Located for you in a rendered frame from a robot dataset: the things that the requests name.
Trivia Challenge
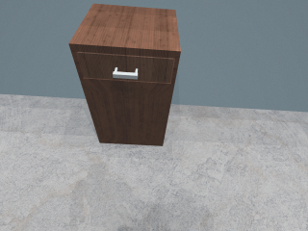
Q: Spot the cabinet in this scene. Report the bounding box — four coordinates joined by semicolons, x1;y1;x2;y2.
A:
68;3;181;146

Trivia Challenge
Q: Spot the handle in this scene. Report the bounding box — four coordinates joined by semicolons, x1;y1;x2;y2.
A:
113;67;138;80

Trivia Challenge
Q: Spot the drawer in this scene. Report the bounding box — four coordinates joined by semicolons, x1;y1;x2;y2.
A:
77;52;174;83

